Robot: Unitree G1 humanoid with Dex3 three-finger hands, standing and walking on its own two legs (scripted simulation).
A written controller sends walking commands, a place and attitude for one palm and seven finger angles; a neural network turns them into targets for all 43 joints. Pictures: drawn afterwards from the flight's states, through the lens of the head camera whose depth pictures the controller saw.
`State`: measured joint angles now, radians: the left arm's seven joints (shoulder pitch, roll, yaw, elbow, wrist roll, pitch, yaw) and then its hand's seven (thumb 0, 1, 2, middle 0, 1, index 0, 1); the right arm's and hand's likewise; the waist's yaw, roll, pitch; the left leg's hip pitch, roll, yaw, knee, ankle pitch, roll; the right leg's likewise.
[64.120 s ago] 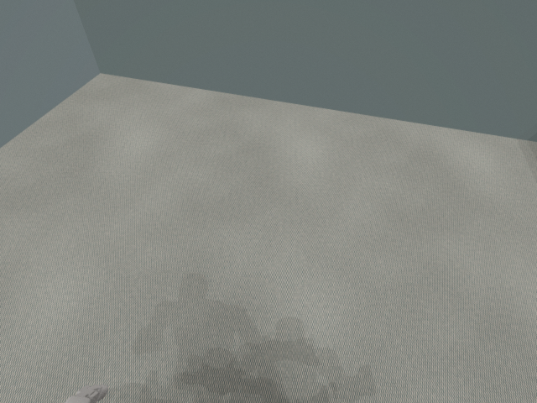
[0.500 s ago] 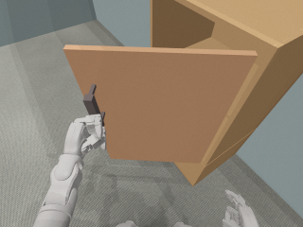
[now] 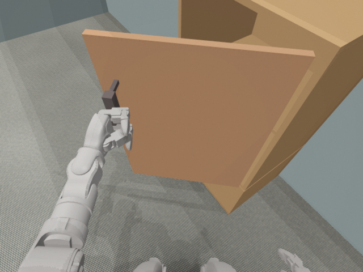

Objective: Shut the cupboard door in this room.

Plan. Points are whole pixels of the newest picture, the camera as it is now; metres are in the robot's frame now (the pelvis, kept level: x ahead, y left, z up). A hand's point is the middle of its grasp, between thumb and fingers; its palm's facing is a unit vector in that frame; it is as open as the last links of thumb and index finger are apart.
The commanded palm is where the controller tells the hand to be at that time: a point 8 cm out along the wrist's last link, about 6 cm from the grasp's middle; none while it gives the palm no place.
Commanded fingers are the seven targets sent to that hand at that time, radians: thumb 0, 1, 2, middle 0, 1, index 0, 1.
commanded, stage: push the door shut along its arc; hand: left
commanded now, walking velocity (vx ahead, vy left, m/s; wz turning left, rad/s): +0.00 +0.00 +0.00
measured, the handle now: (118, 108) +0.47 +0.16 +0.07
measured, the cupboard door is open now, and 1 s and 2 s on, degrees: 47 32 23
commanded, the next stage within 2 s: pull the fist back off the door in 1.22 s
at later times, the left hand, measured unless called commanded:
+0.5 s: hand (150, 112) +0.46 +0.08 +0.07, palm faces -0.33 -0.94 -0.01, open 3.1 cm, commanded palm +0.46 +0.13 +0.07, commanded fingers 0.00 0.90 0.90 -1.30 -1.50 -1.30 -1.50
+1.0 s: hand (167, 98) +0.51 +0.04 +0.07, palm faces -0.41 -0.91 -0.02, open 3.1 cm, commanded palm +0.52 +0.09 +0.07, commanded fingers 0.00 0.90 0.90 -1.30 -1.50 -1.30 -1.50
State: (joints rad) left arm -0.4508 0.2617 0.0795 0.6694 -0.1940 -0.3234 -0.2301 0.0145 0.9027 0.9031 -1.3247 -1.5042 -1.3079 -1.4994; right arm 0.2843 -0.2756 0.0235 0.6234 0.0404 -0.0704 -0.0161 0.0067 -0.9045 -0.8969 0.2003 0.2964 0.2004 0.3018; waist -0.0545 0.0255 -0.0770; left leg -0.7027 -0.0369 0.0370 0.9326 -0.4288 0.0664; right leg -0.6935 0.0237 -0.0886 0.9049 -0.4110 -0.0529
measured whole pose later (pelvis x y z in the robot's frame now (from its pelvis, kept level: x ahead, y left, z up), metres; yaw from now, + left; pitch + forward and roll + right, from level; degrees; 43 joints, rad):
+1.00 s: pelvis +0.00 -0.01 -0.02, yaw -1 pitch +20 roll -1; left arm -1.04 0.36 0.13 1.20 -0.15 -0.32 -0.36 0.00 0.92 0.95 -1.30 -1.50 -1.30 -1.50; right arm 0.36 -0.29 0.03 0.67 0.02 -0.02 0.00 0.00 -0.91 -0.90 0.20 0.30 0.20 0.30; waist -0.18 0.04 -0.10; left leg -0.94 -0.01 0.04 1.05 -0.46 0.06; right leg -0.94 0.04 -0.09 1.01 -0.43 -0.06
